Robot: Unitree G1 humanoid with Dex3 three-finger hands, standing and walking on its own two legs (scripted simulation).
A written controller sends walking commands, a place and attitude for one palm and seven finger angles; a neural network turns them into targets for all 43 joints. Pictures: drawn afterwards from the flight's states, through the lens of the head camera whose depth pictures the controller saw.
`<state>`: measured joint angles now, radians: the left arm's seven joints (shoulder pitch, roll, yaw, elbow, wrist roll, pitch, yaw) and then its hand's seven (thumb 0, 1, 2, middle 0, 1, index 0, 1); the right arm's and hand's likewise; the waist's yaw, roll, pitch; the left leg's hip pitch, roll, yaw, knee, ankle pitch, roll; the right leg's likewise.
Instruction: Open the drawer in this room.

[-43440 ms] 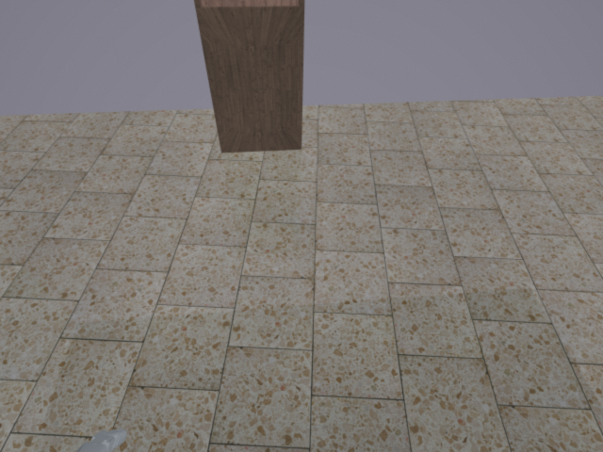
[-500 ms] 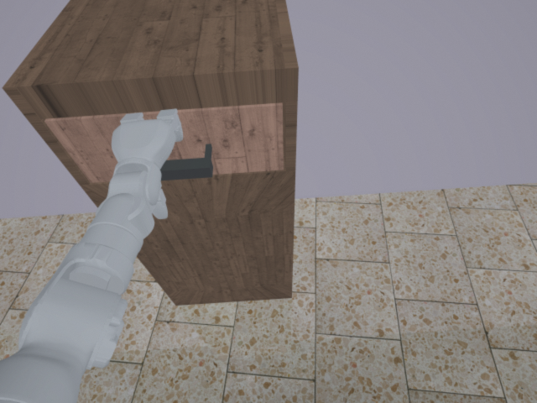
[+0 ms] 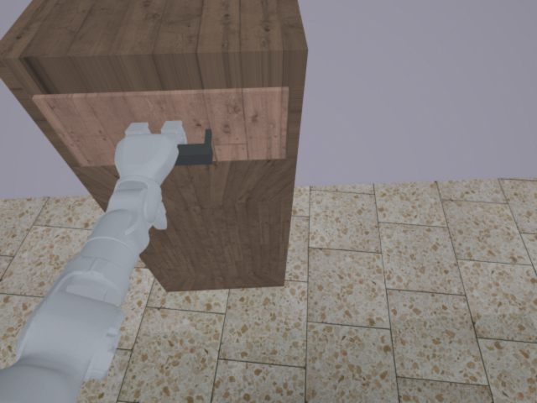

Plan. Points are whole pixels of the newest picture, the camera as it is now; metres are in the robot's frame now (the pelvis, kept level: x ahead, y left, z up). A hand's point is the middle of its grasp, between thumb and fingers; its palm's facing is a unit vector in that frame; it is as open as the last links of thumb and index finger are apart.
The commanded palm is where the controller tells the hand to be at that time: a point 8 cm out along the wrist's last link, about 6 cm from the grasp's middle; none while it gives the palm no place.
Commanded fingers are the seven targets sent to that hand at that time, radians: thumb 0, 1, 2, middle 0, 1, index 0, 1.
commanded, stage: lower the fingers behind the handle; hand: left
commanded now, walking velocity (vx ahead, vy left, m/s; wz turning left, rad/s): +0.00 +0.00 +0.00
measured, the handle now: (171, 145) +0.52 +0.17 +0.06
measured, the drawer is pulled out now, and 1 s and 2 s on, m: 0.00 0.00 0.04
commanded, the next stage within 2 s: close the thumb around the handle in 0.62 s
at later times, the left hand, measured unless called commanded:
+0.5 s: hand (161, 177) +0.47 +0.18 +0.04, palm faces +0.01 -0.02 -1.00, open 13.8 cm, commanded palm +0.44 +0.19 +0.09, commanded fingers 0.00 -0.50 0.30 -0.30 -1.20 -0.30 -1.20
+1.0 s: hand (161, 176) +0.47 +0.18 +0.04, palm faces +0.00 -0.02 -1.00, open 11.6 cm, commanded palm +0.44 +0.19 +0.09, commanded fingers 0.00 0.34 0.66 -0.36 -1.29 -0.36 -1.29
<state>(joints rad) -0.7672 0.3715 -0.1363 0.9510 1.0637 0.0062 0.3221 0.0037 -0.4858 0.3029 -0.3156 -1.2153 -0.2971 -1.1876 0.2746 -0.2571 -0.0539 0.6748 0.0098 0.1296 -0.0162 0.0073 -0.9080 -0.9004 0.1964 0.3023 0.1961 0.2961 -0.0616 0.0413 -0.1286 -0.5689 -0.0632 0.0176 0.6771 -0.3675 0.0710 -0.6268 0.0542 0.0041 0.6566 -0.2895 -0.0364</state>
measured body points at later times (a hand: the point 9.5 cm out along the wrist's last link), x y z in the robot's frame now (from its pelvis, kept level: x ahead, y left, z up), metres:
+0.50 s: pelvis +0.00 +0.00 +0.00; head +0.07 -0.01 +0.44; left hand +0.46 +0.18 +0.09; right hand +0.05 -0.27 -0.14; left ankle -0.03 +0.07 -0.72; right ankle +0.01 -0.10 -0.72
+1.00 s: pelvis +0.00 +0.00 +0.00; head +0.07 -0.01 +0.44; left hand +0.46 +0.18 +0.09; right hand +0.05 -0.26 -0.13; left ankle -0.03 +0.07 -0.72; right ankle +0.01 -0.10 -0.72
